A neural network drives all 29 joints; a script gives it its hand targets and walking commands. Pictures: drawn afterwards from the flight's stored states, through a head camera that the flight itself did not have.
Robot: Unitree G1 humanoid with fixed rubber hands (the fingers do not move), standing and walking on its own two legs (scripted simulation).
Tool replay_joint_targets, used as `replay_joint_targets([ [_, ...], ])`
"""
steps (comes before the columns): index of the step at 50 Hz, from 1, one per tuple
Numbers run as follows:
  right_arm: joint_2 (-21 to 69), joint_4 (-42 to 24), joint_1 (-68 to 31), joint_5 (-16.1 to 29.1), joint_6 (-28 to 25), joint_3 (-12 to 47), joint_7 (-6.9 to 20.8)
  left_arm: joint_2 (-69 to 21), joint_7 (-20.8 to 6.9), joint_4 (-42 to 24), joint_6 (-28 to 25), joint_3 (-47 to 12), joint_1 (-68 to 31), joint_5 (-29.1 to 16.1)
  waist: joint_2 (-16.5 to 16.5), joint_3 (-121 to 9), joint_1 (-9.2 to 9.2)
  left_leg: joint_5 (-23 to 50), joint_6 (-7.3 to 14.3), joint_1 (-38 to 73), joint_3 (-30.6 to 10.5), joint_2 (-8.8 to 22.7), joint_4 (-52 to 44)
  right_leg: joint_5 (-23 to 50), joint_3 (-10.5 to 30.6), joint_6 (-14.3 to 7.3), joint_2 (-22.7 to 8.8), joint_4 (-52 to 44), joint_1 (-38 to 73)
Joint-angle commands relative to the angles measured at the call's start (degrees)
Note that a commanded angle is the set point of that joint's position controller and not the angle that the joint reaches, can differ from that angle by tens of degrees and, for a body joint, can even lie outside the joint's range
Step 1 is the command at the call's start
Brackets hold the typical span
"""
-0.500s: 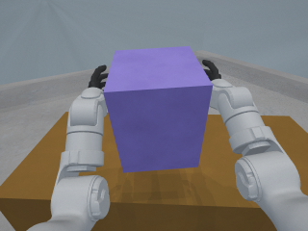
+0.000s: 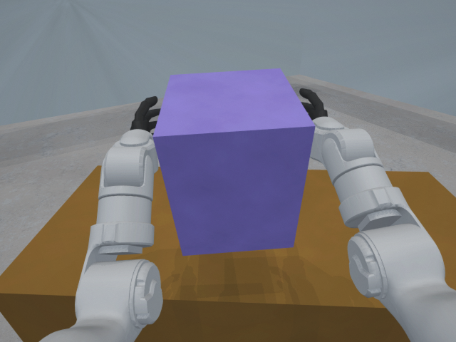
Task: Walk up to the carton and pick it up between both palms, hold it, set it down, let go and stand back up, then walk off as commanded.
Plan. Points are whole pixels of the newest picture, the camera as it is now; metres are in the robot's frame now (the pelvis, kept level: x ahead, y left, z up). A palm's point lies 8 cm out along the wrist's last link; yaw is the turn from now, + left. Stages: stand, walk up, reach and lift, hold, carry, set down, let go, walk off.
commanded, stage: set down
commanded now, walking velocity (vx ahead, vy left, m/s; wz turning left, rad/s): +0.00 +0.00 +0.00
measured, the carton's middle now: (231, 161) +0.37 +0.00 +0.23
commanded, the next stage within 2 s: none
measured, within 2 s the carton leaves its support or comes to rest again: neither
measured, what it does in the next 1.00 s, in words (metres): stands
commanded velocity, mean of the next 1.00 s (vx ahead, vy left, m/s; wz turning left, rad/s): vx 0.00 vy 0.00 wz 0.00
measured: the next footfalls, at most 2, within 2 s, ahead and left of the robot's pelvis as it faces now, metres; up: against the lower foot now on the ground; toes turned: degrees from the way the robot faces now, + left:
none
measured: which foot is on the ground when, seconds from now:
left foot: down 0.00-1.00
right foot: down 0.00-1.00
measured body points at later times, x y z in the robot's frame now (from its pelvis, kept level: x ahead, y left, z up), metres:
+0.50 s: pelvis +0.00 +0.00 +0.00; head -0.06 +0.02 +0.45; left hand +0.41 +0.15 +0.26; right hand +0.41 -0.14 +0.24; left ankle +0.03 +0.09 -0.74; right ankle +0.04 -0.12 -0.74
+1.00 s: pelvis +0.00 +0.00 +0.00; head -0.06 +0.01 +0.45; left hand +0.40 +0.16 +0.23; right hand +0.42 -0.14 +0.22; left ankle +0.03 +0.09 -0.74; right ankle +0.04 -0.12 -0.74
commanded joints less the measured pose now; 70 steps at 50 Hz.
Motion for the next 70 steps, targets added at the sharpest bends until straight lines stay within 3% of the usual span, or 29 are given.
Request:
replay_joint_targets([
  [1, 42.9, -22.1, -55.9, 10.7, -8.0, 13.6, 8.1, -37.3, -10.1, -10.8, -8.0, -18.6, -57.1, -11.3, -0.6, -22.6, -2.23, 8.6, -1.5, 0.0, -2.9, -1.1, -9.7, 2.8, 3.7, 1.3, 0.7, 0.4, 13.8],
  [2, 41.6, -19.5, -58.1, 9.4, -9.0, 11.2, 8.9, -37.7, -10.0, -11.2, -9.2, -17.8, -60.5, -11.2, 1.2, -22.4, -2.24, 5.5, -2.1, -0.4, -2.9, -0.7, -10.2, -0.7, 3.6, 0.7, 0.7, 0.3, 12.2],
  [6, 41.9, -14.6, -55.4, 4.9, -13.5, 9.4, 10.6, -36.0, -10.4, -6.2, -12.2, -12.7, -56.0, -6.9, -1.3, -22.3, 0.38, 6.5, -1.4, 2.8, -1.8, -0.6, -10.9, -2.8, 3.4, 1.1, 0.2, -0.6, 12.4],
  [8, 39.3, -7.2, -50.5, 1.1, -15.6, 5.9, 11.9, -35.5, -10.8, 0.0, -13.2, -8.2, -51.0, -2.2, 1.5, -15.7, 0.26, 3.6, -1.9, 0.3, -2.0, -0.4, -12.7, -5.8, 2.4, 0.5, 0.7, -0.9, 12.3],
  [10, 35.3, -0.7, -46.0, -2.1, -15.9, 2.5, 13.1, -33.0, -11.8, 5.5, -12.4, -2.7, -45.7, 2.3, -0.1, -9.1, 1.36, -2.6, -0.9, -1.8, -2.0, 0.4, -15.5, -10.7, 2.0, 0.6, 0.6, -1.9, 12.0],
  [14, 33.5, -1.5, -44.2, -3.2, -20.3, 2.8, 14.8, -32.7, -11.8, 2.7, -14.4, -2.5, -41.8, 3.2, -0.3, -12.6, 2.79, 4.9, -1.6, 1.4, -0.9, 0.4, -14.9, -5.8, 0.8, 0.5, 0.6, -1.5, 14.3],
  [21, 34.2, -12.8, -51.7, -1.4, -27.3, 8.3, 14.8, -39.1, -8.5, -5.2, -17.0, -14.0, -41.3, -1.7, -0.1, -22.9, 3.16, 25.6, -4.6, 13.8, -1.7, 1.5, -9.4, 3.0, -0.8, -0.3, 2.2, -0.8, 11.1],
  [23, 32.8, -14.8, -50.0, -1.1, -28.3, 9.6, 14.8, -40.7, -7.5, -7.5, -16.9, -17.4, -39.0, -2.7, 0.3, -25.6, 1.97, 30.4, -5.7, 17.9, -2.0, 1.8, -7.5, 5.0, -1.4, -0.5, 2.7, -1.4, 10.4],
  [28, 32.5, -21.1, -49.4, 0.3, -29.8, 12.3, 14.4, -42.1, -6.2, -9.6, -16.1, -20.6, -34.7, -2.3, 0.4, -27.6, 2.90, 33.9, -5.8, 20.5, -2.1, 1.7, -5.4, 7.6, -1.4, -0.4, 3.4, -0.9, 10.7],
  [29, 31.8, -19.5, -48.3, -0.2, -29.5, 11.6, 14.6, -41.8, -5.9, -9.5, -16.1, -20.9, -34.6, -2.8, -0.2, -26.4, 2.19, 31.8, -5.8, 20.3, -2.2, 2.0, -6.0, 6.0, -1.4, -0.7, 3.4, -1.4, 9.6],
  [32, 33.0, -19.0, -47.5, 0.2, -29.2, 13.9, 14.4, -40.4, -5.9, -10.5, -15.4, -20.1, -34.6, -1.6, -1.2, -22.0, 3.92, 27.1, -4.1, 16.8, -0.8, 0.6, -7.2, 6.7, -0.8, -0.1, 2.6, -1.4, 12.2],
  [33, 31.0, -16.0, -46.7, -1.4, -28.7, 11.0, 14.7, -40.4, -5.7, -7.9, -15.1, -18.6, -34.5, -1.3, -0.7, -20.2, 2.21, 23.6, -4.7, 15.8, -1.3, 1.0, -7.8, 2.9, -1.2, -0.5, 2.8, -1.9, 10.5],
  [35, 31.8, -15.6, -46.9, -0.6, -29.0, 11.3, 15.2, -40.9, -5.2, -10.4, -14.8, -19.7, -34.5, -1.5, 0.4, -22.7, 3.99, 25.8, -5.0, 16.6, -0.7, 1.2, -7.2, 3.8, -1.1, -0.7, 2.8, -1.5, 10.2],
  [38, 31.4, -9.7, -45.5, -2.6, -29.1, 8.6, 15.9, -40.8, -5.0, -8.4, -15.8, -19.8, -37.3, -1.6, 0.3, -18.4, 2.74, 19.5, -5.2, 14.6, -1.5, 1.6, -8.9, -1.1, -1.5, -0.8, 2.5, -2.2, 7.0],
  [42, 30.9, -10.0, -47.0, -3.6, -29.5, 7.6, 17.0, -39.0, -5.0, -4.6, -15.5, -16.0, -34.4, 0.1, -0.5, -18.1, 5.62, 13.8, -4.4, 11.4, -0.4, 1.9, -10.9, -4.0, -0.8, -1.0, 2.2, -2.1, 8.0],
  [43, 30.5, -8.9, -47.3, -4.2, -29.6, 6.9, 17.5, -40.5, -4.5, -5.2, -15.8, -17.5, -35.1, -0.7, 0.5, -18.2, 4.50, 15.0, -4.6, 12.0, -0.6, 1.7, -10.8, -3.6, -1.3, -1.3, 2.2, -2.2, 7.2],
  [45, 29.9, -7.9, -45.3, -4.4, -29.6, 6.8, 17.7, -39.3, -4.6, -4.3, -16.1, -16.2, -33.9, -0.1, -1.3, -16.1, 4.95, 15.2, -4.6, 11.3, -0.9, 2.1, -10.9, -3.2, -1.1, -1.1, 2.4, -2.2, 7.0],
  [48, 28.3, -3.0, -41.7, -6.0, -29.7, 4.2, 18.7, -39.7, -4.1, -5.2, -16.3, -15.8, -34.4, 1.4, 1.8, -15.1, 4.15, 12.9, -5.6, 11.8, -1.1, 2.7, -11.8, -5.8, -1.6, -1.8, 2.3, -2.0, 5.3],
  [50, 27.5, -3.1, -43.2, -7.3, -30.5, 2.5, 19.4, -40.0, -3.9, -4.1, -16.8, -15.3, -35.0, 1.2, 1.0, -15.8, 4.12, 11.4, -5.4, 11.2, -1.1, 2.9, -12.0, -6.8, -1.2, -1.9, 2.1, -2.0, 4.9],
  [51, 27.4, -2.1, -42.0, -7.6, -30.9, 2.2, 19.7, -40.0, -3.8, -4.2, -17.2, -15.6, -34.4, 1.4, 0.3, -16.0, 3.87, 12.6, -5.7, 12.6, -1.4, 3.3, -11.8, -6.4, -1.8, -1.6, 2.4, -1.8, 4.1],
  [52, 28.5, -3.9, -43.5, -7.1, -31.6, 3.2, 20.0, -40.3, -3.3, -7.4, -17.9, -16.1, -36.4, 0.8, 1.8, -19.1, 5.30, 14.4, -5.9, 13.2, -0.8, 3.0, -11.3, -5.4, -1.6, -2.1, 2.4, -1.6, 4.6],
  [53, 27.8, -3.1, -42.4, -7.5, -32.2, 2.9, 20.3, -42.0, -2.7, -8.6, -18.4, -18.4, -35.7, 0.1, 2.7, -19.8, 3.95, 18.1, -6.9, 15.3, -1.4, 3.5, -10.4, -4.2, -2.0, -2.2, 2.7, -1.5, 2.9],
  [55, 27.3, -1.6, -41.0, -8.2, -32.6, 2.4, 21.0, -41.8, -2.1, -6.9, -18.5, -18.2, -32.8, 0.4, 2.2, -18.1, 3.91, 21.8, -7.2, 16.2, -2.0, 3.8, -9.7, -3.5, -1.8, -2.5, 2.8, -1.9, 2.0],
  [57, 27.5, -1.1, -40.0, -8.5, -32.9, 2.8, 21.1, -41.5, -2.1, -6.5, -19.1, -17.0, -32.5, 1.8, 2.8, -19.4, 5.25, 22.3, -6.7, 16.2, -0.9, 3.2, -9.3, -2.1, -1.2, -2.2, 2.3, -1.9, 3.4],
  [63, 26.7, -7.1, -38.5, -7.8, -34.9, 5.8, 20.6, -42.7, -1.1, -10.2, -19.7, -20.5, -27.2, 0.8, 2.4, -24.0, 4.97, 35.8, -7.4, 20.6, -1.7, 3.6, -5.6, 3.7, -1.1, -2.8, 3.1, -2.0, 3.3],
  [66, 26.3, -5.6, -39.0, -7.9, -35.1, 5.3, 20.6, -42.1, -0.5, -9.2, -19.9, -20.3, -27.5, 1.5, 2.4, -23.2, 5.38, 34.5, -7.3, 20.5, -1.5, 3.7, -5.7, 2.1, -1.0, -3.0, 3.1, -2.3, 2.1],
  [68, 26.6, -5.1, -37.8, -8.6, -34.9, 6.1, 20.7, -41.7, -0.7, -8.0, -19.9, -18.5, -26.2, 2.4, 2.6, -21.1, 6.99, 32.4, -6.3, 19.8, -0.7, 3.1, -6.1, 0.7, -1.0, -2.7, 2.7, -2.7, 1.8],
  [69, 26.4, -6.0, -38.8, -8.6, -35.5, 5.6, 21.0, -42.3, -0.6, -8.6, -20.0, -19.4, -27.2, 2.0, 2.8, -21.9, 6.29, 31.1, -6.8, 20.1, -1.2, 3.6, -6.1, -0.5, -1.2, -2.9, 2.8, -2.5, 1.2],
  [70, 27.5, -6.6, -39.0, -8.2, -35.4, 6.1, 20.6, -40.6, -0.8, -8.8, -19.9, -18.6, -27.1, 1.9, 1.0, -22.1, 7.21, 28.9, -5.3, 17.7, -0.3, 3.0, -6.3, 0.5, -0.5, -2.5, 2.4, -2.5, 2.8],
])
